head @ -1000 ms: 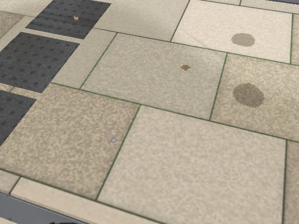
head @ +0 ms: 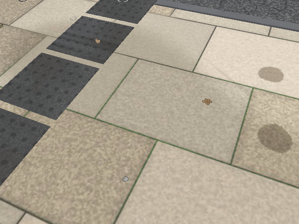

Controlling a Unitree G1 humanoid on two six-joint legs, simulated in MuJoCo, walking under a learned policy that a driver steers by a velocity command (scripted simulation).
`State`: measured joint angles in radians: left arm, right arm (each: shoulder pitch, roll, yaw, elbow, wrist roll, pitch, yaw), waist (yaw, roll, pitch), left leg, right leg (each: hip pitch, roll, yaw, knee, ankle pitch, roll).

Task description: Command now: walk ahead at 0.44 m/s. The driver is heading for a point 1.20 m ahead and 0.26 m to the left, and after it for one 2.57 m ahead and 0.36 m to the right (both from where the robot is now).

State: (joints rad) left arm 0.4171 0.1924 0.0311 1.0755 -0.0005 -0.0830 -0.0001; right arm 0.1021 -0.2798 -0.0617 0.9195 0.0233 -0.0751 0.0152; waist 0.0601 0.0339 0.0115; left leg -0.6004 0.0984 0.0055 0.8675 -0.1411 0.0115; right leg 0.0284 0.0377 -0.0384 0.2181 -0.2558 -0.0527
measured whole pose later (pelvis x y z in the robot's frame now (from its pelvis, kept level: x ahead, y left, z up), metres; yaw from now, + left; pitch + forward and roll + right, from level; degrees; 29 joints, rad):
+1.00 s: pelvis +0.57 +0.00 +0.00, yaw +10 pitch +0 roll -2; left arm 0.24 0.24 0.06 0.98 0.01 -0.11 0.00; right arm 0.23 -0.29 -0.09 0.90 0.03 -0.04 -0.01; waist 0.03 0.05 0.02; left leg -0.62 0.11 -0.05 1.10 -0.24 0.04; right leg -0.15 0.01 -0.16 0.32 -0.17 -0.04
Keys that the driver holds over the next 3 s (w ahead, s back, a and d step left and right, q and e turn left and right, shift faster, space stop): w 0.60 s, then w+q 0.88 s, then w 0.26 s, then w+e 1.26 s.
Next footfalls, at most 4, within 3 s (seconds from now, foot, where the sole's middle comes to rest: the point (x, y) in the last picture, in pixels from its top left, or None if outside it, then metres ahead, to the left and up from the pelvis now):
0.22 left None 0.31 0.15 -0.78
0.76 right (190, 199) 0.63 -0.09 -0.78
1.30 left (130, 155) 0.86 0.22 -0.78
1.80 right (141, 104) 1.22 0.18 -0.78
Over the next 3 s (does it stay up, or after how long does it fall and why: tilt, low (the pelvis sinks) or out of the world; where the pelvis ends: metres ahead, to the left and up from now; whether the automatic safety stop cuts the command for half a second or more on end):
stays up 1.62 0.34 -0.01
